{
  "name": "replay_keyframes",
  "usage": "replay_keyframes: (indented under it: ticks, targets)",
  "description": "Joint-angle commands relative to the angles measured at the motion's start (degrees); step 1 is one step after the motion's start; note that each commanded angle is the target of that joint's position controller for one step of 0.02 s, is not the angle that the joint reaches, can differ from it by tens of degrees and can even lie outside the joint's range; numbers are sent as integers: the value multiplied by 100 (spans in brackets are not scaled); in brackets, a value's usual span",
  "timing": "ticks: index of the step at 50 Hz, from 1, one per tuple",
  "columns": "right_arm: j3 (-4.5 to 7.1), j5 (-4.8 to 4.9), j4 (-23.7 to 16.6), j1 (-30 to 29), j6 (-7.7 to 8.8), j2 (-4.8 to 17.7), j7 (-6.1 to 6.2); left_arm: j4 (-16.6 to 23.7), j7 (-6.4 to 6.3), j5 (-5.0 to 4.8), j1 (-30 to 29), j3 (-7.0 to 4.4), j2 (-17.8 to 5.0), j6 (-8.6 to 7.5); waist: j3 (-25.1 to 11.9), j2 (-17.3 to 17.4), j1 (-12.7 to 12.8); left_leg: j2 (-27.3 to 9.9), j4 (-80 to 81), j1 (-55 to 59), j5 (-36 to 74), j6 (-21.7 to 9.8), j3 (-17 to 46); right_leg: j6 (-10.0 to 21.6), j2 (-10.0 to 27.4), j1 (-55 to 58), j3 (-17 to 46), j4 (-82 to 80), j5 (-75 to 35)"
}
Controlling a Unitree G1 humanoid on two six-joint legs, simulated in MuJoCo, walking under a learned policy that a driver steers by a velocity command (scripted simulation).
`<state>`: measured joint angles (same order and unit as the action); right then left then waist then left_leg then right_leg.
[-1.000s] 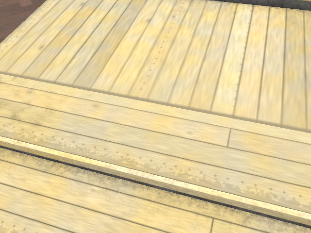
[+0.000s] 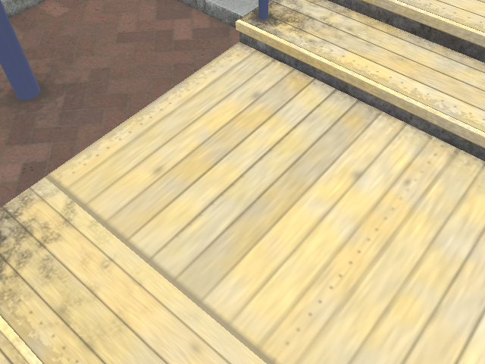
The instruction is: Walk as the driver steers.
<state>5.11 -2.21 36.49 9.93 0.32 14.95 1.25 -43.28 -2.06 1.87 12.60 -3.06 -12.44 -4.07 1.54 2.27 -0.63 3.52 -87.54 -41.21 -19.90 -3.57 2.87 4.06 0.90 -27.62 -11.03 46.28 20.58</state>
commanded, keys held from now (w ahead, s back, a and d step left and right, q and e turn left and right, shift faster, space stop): no key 1.00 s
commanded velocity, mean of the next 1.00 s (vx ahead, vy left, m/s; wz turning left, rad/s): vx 0.05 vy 0.00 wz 0.11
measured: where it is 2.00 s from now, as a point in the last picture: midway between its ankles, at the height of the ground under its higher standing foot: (256, 313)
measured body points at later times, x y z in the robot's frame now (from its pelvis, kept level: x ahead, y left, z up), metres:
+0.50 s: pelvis +0.13 +0.01 +0.04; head +0.13 +0.02 +0.49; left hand +0.23 +0.25 -0.09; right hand +0.27 -0.20 -0.07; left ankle +0.19 +0.09 -0.70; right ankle +0.12 -0.13 -0.68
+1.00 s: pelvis +0.16 -0.03 +0.04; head +0.16 -0.03 +0.49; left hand +0.23 +0.21 -0.09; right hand +0.27 -0.26 -0.09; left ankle +0.19 +0.09 -0.70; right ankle +0.14 -0.13 -0.70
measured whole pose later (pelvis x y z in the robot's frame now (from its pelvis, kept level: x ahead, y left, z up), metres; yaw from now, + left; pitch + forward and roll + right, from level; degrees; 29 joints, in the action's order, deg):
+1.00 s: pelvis +0.16 -0.03 +0.04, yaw +4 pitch +0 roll +0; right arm 3.0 -1.0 45.2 15.1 0.6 10.0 1.0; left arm -46.1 -2.2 0.7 15.9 -0.9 -9.9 -1.1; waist -0.1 0.2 -0.4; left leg 0.9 -24.8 -14.3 -10.1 -0.4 0.3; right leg 1.8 -1.5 -9.0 0.3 26.1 16.7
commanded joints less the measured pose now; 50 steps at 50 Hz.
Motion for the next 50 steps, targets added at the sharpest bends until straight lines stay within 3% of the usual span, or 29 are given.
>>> replay_keyframes:
  ticks: [1, 2, 3, 4, 6, 9, 11, 12, 13, 14, 15, 16, 17, 18, 19, 23, 26, 28, 29, 30, 31, 35, 50]
  targets:
    - [-98, -47, -402, 496, -99, -34, 56, 128, 52, -14, -38, -15, -264, -202, -14, -560, -442, -256, 821, -166, 377, 41, 338, 631, 1411, 239, 1757, -2788, -2468]
    - [-102, -43, -399, 420, -103, 33, 8, 101, 45, -17, -16, -8, -357, -164, -94, -568, -405, -134, 1497, 3, 627, 131, 7, 679, 1151, 419, 1277, -2807, -3091]
    - [-187, 46, -442, 351, -87, -125, -80, 136, 1, -16, -183, -2, -418, -119, -253, -790, -450, -253, 2584, 381, 832, 219, -67, 651, 973, 567, 856, -2786, -3408]
    - [-236, 107, -305, 324, -76, -187, -164, 190, -14, -27, -284, 20, -368, -69, -436, -708, -311, -100, 3393, 967, 963, 278, -457, 592, 677, 635, 395, -2747, -3479]
    - [-284, 122, -309, 118, -35, -274, -287, 128, -20, -50, 59, -21, -597, -58, -786, -789, -47, -126, 4104, 1401, 1276, 230, -538, 589, 945, 1415, 430, -2701, -4266]
    - [-281, 39, -354, -112, 39, -233, -284, 65, 60, -64, 454, -92, -774, -1, -755, -918, 220, -98, 4860, 1585, 1205, 121, -635, 497, 1105, 2165, 519, -2394, -4523]
    - [-257, 28, -344, -27, 123, -200, -303, 83, 75, -115, 482, -108, -818, 96, -654, -1011, 171, -31, 5732, 1984, 1196, 19, -699, 401, 1069, 2242, 546, -2019, -4173]
    - [-237, -32, -268, 192, 202, -154, -303, 57, 80, -159, 586, -122, -827, 136, -688, -835, 92, 25, 6433, 2558, 1608, -59, -674, 255, 936, 2094, 483, -1608, -3810]
    - [-192, -130, -252, 420, 284, 24, -286, 84, 86, -154, 767, -87, -708, 152, -934, -493, 25, -464, 6454, 3376, 2416, -130, -146, 59, 790, 1632, 432, -1103, -2781]
    - [-137, -194, -384, 726, 329, 411, -234, 336, 78, -87, 962, 25, -347, 196, -1340, 562, 31, -1988, 6053, 4320, 5086, -441, 1354, -148, 526, 723, 219, -95, 82]
    - [-202, 31, -330, 762, 273, 264, -90, 285, 98, -270, 1087, 137, -170, 346, -1877, 1164, -128, -2637, 6431, 4310, 5074, -1519, 2237, -289, 55, 483, 794, 357, 1703]
    - [-255, 127, -286, 819, 222, 32, -33, 253, 96, -217, 850, 84, -414, 449, -1518, 598, -176, -2473, 6800, 4011, 3943, -1586, 2283, -367, 83, 318, 1078, 588, 1758]
    - [-320, 137, -228, 646, 198, -62, 12, 345, 115, -154, 494, 61, -448, 474, -1024, 432, -77, -2205, 7049, 3616, 3117, -1396, 2063, -404, 73, 219, 1215, 554, 1539]
    - [-360, 100, -199, 460, 180, -133, 33, 336, 115, -103, 347, 57, -421, 486, -754, 241, 76, -1942, 7235, 3325, 2474, -1132, 1805, -441, 119, 285, 1312, 292, 1246]
    - [-348, 106, -222, 289, 185, -95, 58, 335, 105, -58, 353, 50, -426, 516, -571, 342, 194, -1722, 7352, 3021, 2205, -921, 1505, -469, 139, 492, 1312, 45, 987]
    - [-321, 62, -127, 184, 275, -72, -27, 70, 56, -69, 653, 77, -253, 585, -687, 332, 336, -1254, 7345, 2643, 1823, -666, 777, -509, -47, 1322, 1152, -579, 424]
    - [-288, 115, -35, 150, 237, -56, -84, 30, 21, -46, 602, 123, -123, 588, -425, 429, 388, -997, 7307, 2153, 99, -446, 654, -442, -104, 1854, 1007, -1692, -421]
    - [-265, 119, 33, 292, 195, -111, -101, 153, -3, 41, 468, 111, -327, 495, -156, 271, 310, -893, 7310, 1699, -855, -103, 760, -312, 281, 2045, 1481, -2233, -655]
    - [-251, 148, 33, 344, 166, -135, -109, 232, -18, 39, 320, 86, -510, 420, 26, 21, 189, -714, 7221, 1722, -654, 10, 633, -237, 488, 1674, 1764, -2430, -276]
    - [-221, 195, 37, 363, 143, -123, -130, 167, -11, -60, 234, 42, -552, 380, 190, -581, 77, -490, 6973, 2272, -23, 40, 340, -162, 436, 938, 1835, -2540, 200]
    - [-205, 160, 67, 408, 154, -102, -136, 164, 6, -88, 161, 89, -390, 327, 101, -747, 13, -501, 6694, 2759, 465, 35, 272, -150, 424, 674, 1852, -2721, 321]
    - [-147, 77, 174, 467, 204, -66, -115, 159, 17, -121, 191, 107, -297, 209, -164, -509, -28, -609, 6464, 3074, 1246, 20, 299, -135, 394, 942, 1781, -2638, -590]
    - [-104, 131, 626, 598, 88, -39, 5, -28, -39, -119, 465, 85, -306, 241, -174, -284, 24, -668, 6504, 3156, 1769, 173, 207, -35, 377, 1429, 1752, -2605, -1489]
